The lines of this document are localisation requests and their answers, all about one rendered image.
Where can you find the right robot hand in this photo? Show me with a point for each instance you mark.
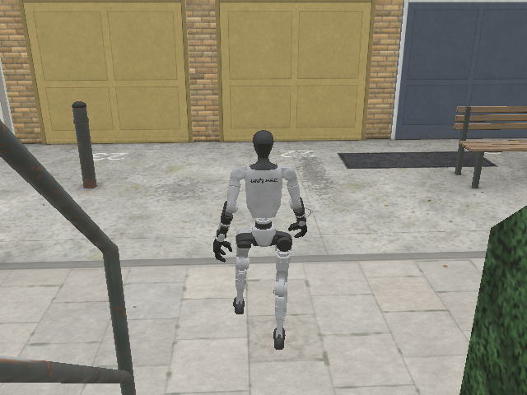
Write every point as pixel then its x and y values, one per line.
pixel 295 226

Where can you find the left robot hand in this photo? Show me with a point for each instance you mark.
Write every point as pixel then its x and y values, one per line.
pixel 218 251

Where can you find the humanoid robot torso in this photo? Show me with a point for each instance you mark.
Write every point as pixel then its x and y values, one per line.
pixel 263 198

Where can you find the right robot upper arm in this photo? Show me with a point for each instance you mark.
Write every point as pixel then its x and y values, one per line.
pixel 289 174

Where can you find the right robot forearm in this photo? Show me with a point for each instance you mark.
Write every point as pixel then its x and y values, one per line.
pixel 300 214

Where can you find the left robot upper arm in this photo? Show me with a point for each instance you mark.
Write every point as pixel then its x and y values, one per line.
pixel 237 174

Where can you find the left robot forearm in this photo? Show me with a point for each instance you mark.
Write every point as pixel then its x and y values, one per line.
pixel 224 224

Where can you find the left robot thigh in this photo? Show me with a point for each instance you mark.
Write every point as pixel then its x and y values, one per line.
pixel 244 239

